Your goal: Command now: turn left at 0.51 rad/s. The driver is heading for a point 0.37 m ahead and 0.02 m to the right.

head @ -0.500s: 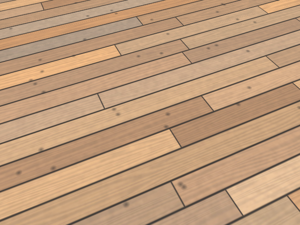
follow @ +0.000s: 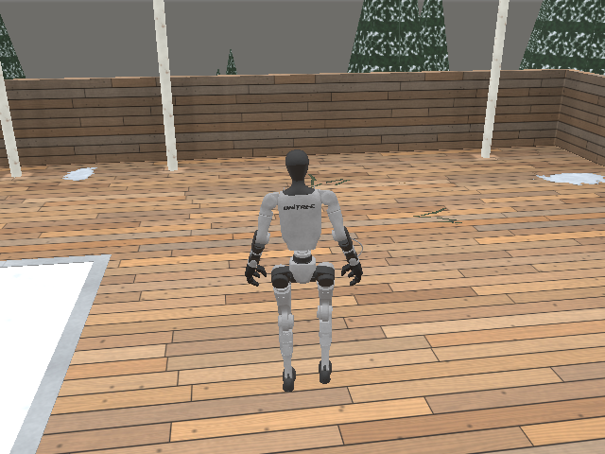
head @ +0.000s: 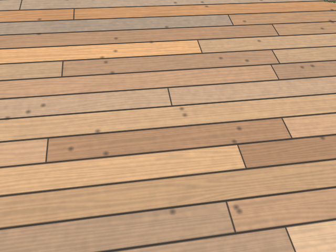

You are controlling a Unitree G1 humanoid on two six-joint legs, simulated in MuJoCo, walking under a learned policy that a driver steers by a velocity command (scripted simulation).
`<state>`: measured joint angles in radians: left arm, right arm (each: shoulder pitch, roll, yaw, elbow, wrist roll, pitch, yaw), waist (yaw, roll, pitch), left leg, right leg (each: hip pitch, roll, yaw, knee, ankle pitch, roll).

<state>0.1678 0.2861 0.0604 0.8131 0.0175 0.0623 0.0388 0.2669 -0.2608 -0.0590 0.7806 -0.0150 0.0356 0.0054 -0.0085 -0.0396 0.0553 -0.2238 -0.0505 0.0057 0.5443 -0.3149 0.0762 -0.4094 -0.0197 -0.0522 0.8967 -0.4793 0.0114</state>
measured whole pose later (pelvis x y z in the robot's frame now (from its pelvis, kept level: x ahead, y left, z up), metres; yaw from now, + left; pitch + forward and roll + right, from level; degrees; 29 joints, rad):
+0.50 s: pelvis +0.00 -0.02 +0.01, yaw +9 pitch -1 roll +0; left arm 0.20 0.24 0.01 0.82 0.02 0.03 0.02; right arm 0.20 -0.25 -0.02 0.80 -0.02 0.04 -0.02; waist 0.00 0.03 0.04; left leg -0.21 -0.10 -0.13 0.47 -0.27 0.04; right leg -0.22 0.04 0.05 0.45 -0.22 -0.03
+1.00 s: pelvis -0.03 +0.00 +0.01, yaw -7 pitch +0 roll -1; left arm 0.18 0.33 0.09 0.83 0.02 0.08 -0.03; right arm 0.24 -0.27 -0.02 0.79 -0.03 0.02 -0.05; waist -0.01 -0.04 0.06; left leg -0.14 -0.02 0.05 0.39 -0.25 0.06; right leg -0.45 0.06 0.06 1.02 -0.42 0.03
